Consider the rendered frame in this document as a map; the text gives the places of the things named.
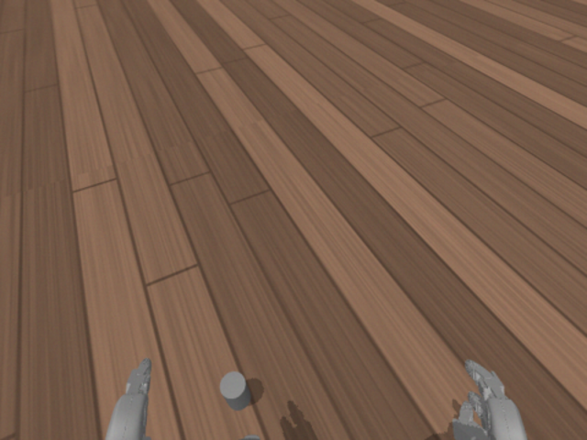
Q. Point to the right robot hand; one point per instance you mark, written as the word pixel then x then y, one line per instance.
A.
pixel 500 417

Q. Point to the left robot hand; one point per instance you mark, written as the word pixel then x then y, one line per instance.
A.
pixel 129 417

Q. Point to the can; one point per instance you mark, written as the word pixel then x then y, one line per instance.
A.
pixel 235 390

